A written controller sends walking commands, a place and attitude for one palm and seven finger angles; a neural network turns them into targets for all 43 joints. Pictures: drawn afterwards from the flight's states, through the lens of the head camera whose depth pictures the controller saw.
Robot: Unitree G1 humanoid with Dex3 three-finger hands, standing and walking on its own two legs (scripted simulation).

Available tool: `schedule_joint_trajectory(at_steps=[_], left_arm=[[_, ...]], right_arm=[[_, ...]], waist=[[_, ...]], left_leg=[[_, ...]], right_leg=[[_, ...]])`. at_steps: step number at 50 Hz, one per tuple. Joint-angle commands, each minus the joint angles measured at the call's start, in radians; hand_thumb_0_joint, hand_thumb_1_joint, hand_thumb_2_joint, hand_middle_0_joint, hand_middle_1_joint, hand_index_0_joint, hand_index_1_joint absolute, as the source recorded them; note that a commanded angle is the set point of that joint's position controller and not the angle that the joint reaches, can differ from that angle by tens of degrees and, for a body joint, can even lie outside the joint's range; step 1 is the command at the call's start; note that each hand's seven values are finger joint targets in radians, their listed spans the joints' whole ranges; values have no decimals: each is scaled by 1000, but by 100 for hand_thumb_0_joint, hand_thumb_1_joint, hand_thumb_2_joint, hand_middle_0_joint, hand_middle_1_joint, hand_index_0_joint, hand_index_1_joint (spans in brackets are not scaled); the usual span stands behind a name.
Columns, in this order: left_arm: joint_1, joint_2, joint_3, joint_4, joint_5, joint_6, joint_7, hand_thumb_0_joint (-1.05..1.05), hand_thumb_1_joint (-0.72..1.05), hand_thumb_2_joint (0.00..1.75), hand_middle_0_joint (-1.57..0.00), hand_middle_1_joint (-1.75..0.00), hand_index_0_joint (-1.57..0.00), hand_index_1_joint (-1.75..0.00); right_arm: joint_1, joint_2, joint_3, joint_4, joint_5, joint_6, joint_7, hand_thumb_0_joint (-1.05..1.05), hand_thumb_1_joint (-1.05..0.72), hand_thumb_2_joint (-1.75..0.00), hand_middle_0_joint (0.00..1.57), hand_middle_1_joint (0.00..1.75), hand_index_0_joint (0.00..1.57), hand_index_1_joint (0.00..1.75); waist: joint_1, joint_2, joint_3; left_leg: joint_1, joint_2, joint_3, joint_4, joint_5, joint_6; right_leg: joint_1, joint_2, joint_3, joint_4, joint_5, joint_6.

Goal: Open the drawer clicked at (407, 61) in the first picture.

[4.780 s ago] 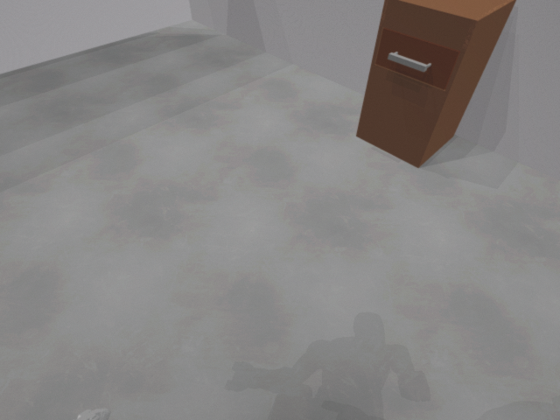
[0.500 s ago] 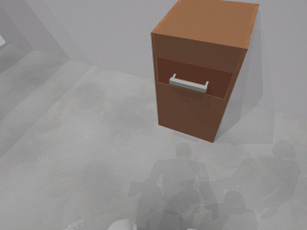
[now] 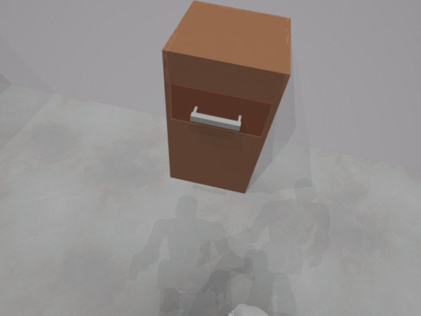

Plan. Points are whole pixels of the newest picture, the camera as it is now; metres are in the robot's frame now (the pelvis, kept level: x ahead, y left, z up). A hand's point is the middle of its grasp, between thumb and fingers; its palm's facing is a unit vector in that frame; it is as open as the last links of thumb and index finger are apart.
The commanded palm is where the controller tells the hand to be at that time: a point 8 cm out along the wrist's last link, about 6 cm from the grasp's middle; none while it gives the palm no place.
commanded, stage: turn to face it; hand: left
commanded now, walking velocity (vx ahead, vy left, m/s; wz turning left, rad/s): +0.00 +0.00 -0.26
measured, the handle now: (216, 117) +0.83 +0.02 -0.21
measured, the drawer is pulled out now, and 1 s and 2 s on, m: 0.00 0.00 0.00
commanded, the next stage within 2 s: take the last steps up to it in 0.04 s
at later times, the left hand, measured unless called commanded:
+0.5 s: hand out of the picture +0.10 +0.13 -0.16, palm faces -0.09 -0.97 -0.23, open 7.2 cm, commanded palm none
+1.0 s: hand (165, 255) +0.27 +0.12 -0.17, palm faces -0.10 -0.97 -0.20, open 7.3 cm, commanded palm none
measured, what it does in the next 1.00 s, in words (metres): walks ahead: right foot, then left foot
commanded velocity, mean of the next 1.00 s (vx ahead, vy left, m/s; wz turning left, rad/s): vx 0.24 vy -0.04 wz -0.08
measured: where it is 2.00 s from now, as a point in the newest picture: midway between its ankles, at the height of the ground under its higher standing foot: (215, 305)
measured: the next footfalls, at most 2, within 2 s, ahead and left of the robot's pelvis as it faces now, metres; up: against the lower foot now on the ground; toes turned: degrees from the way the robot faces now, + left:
right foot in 0.32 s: +0.00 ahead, -0.14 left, +0.00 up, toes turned -12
left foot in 0.72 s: +0.24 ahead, +0.07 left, +0.00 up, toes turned +2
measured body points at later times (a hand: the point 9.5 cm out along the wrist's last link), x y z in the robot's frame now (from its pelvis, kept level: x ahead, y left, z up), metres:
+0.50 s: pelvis +0.04 -0.05 +0.00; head +0.05 -0.07 +0.45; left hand +0.11 +0.18 -0.14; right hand -0.01 -0.29 -0.16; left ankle +0.06 +0.09 -0.68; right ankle -0.04 -0.13 -0.74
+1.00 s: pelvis +0.21 -0.06 +0.00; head +0.22 -0.07 +0.45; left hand +0.27 +0.17 -0.15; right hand +0.17 -0.28 -0.16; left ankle +0.20 +0.07 -0.74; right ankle +0.24 -0.19 -0.71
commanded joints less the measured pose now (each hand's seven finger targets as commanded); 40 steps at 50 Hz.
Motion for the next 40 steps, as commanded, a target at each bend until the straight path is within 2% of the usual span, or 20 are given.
schedule_joint_trajectory(at_steps=[1, 7, 10, 13, 14, 15, 16, 17, 18, 20, 22, 24, 30, 32, 34, 35, 36, 37, 38, 40], left_arm=[[4, 37, 3, -53, -7, -20, 3, 0, 90, 90, -20, -30, -20, -30], [-83, 3, -18, -52, -11, -20, 10, 0, 90, 90, -20, -30, -20, -30], [-80, -11, -26, -38, -10, -29, 3, 0, 90, 90, -20, -30, -20, -30], [0, -8, -22, -3, -7, -46, -6, 0, 90, 90, -20, -30, -20, -30], [62, 19, -16, 24, -4, -56, -3, 0, 90, 90, -20, -30, -20, -30], [133, 100, -1, 51, 4, -69, 9, 0, 90, 90, -20, -30, -20, -30], [196, 167, 10, 70, -5, -68, 24, 0, 90, 90, -20, -30, -20, -30], [224, 143, 10, 76, -12, -74, 36, 0, 90, 90, -20, -30, -20, -30], [187, 112, 3, 84, -10, -81, 38, 0, 90, 90, -20, -30, -20, -30], [102, 44, -20, 71, -7, -96, 40, 0, 90, 90, -20, -30, -20, -30], [106, 26, -27, 80, -7, -115, 38, 0, 90, 90, -20, -30, -20, -30], [141, 26, -29, 101, -7, -126, 37, 0, 90, 90, -20, -30, -20, -30], [201, 49, -33, 162, -3, -131, 39, 0, 90, 90, -20, -30, -20, -30], [191, 58, -28, 168, -3, -128, 37, 0, 90, 90, -20, -30, -20, -30], [181, 51, -28, 173, -12, -126, 33, 0, 90, 90, -20, -30, -20, -30], [193, 21, -32, 164, -17, -125, 29, 0, 90, 90, -20, -30, -20, -30], [221, -41, -38, 141, -26, -121, 19, 0, 90, 90, -20, -30, -20, -30], [179, -24, -38, 108, -19, -123, 19, 0, 90, 90, -20, -30, -20, -30], [108, -27, -35, 101, -14, -119, 18, 0, 90, 90, -20, -30, -20, -30], [85, -43, -30, 106, -3, -111, 5, 0, 90, 90, -20, -30, -20, -30]], right_arm=[[34, -162, -42, -40, 4, -28, -11, 0, -90, -90, 20, 30, 20, 30], [149, -173, -60, 36, 0, -20, -7, 0, -90, -90, 20, 30, 20, 30], [167, -194, -70, 63, -8, -17, 0, 0, -90, -90, 20, 30, 20, 30], [133, -192, -71, 81, -6, -18, 5, 0, -90, -90, 20, 30, 20, 30], [125, -174, -67, 83, 0, -21, 9, 0, -90, -90, 20, 30, 20, 30], [120, -102, -50, 66, 13, -25, 14, 0, -90, -90, 20, 30, 20, 30], [13, -72, -34, 14, 6, -20, 22, 0, -90, -90, 20, 30, 20, 30], [-47, -104, -40, 4, -2, -13, 22, 0, -90, -90, 20, 30, 20, 30], [-61, -97, -44, 15, -2, -14, 28, 0, -90, -90, 20, 30, 20, 30], [7, -88, -52, 58, -10, -16, 38, 0, -90, -90, 20, 30, 20, 30], [55, -61, -49, 85, -11, -20, 44, 0, -90, -90, 20, 30, 20, 30], [41, -49, -47, 81, -9, -22, 45, 0, -90, -90, 20, 30, 20, 30], [-60, -39, -39, 46, 1, -40, 58, 0, -90, -90, 20, 30, 20, 30], [-24, -46, -40, 57, 3, -48, 56, 0, -90, -90, 20, 30, 20, 30], [116, -69, -46, 110, -4, -60, 42, 0, -90, -90, 20, 30, 20, 30], [258, -129, -61, 149, -12, -68, 29, 0, -90, -90, 20, 30, 20, 30], [372, -248, -85, 173, -22, -70, 20, 0, -90, -90, 20, 30, 20, 30], [380, -259, -82, 176, -11, -61, 16, 0, -90, -90, 20, 30, 20, 30], [305, -224, -78, 165, -4, -61, 9, 0, -90, -90, 20, 30, 20, 30], [172, -122, -50, 129, -5, -73, 8, 0, -90, -90, 20, 30, 20, 30]], waist=[[-18, 204, -72], [-72, 236, -81], [-82, 243, -104], [-29, 203, -85], [-1, 127, -94], [29, -110, -109], [79, -247, -47], [96, -197, -1], [69, -160, 62], [-3, -60, 96], [-24, -54, 54], [-17, -58, 53], [-1, -74, 71], [-25, -73, 64], [-93, 1, 9], [-144, 110, -81], [-158, 363, -172], [-155, 339, -175], [-142, 244, -89], [-78, 137, 33]], left_leg=[[140, 229, -116, -164, 545, 103], [213, 265, -113, -124, 664, 124], [197, 300, -145, -142, 411, 119], [67, 278, -121, -97, 119, 66], [-28, 235, -71, -7, 25, 24], [-274, 141, 63, 207, -162, -37], [-467, 52, 59, 425, -375, -72], [-484, 76, -48, 521, -306, -55], [-507, 85, -66, 580, -242, -51], [-454, 105, -58, 582, -114, -65], [-394, 95, -24, 534, -62, -77], [-396, 90, -8, 476, -38, -82], [-321, 71, 15, 259, -10, -51], [-208, 47, 36, 182, 4, -34], [45, -9, 76, 55, 83, -19], [254, 74, -42, -13, 98, 20], [404, 345, -420, -122, 87, 125], [344, 437, -558, -251, -50, 183], [238, 430, -535, -281, -114, 182], [58, 355, -376, -314, -103, 145]], right_leg=[[-54, -59, -28, 69, 10, 28], [42, -77, -84, -187, -68, 22], [117, -60, -120, -306, -87, 0], [301, -42, -158, -563, 67, -28], [440, -66, -127, -680, 129, -48], [643, -270, 104, -781, 53, -120], [620, -441, 344, -855, 50, -223], [512, -435, 353, -873, -1, -255], [462, -405, 334, -889, -63, -262], [383, -334, 166, -865, 49, -228], [386, -289, 75, -837, 234, -210], [414, -288, 56, -826, 360, -220], [438, -295, 49, -793, 448, -213], [402, -286, 30, -752, 432, -199], [328, -222, -30, -546, 565, -164], [225, -159, -72, -312, 519, -124], [18, -31, -158, 5, 52, -74], [-50, -23, -69, 183, -173, -87], [-111, -80, -35, 257, -109, -94], [-104, -151, -19, 223, 26, -80]])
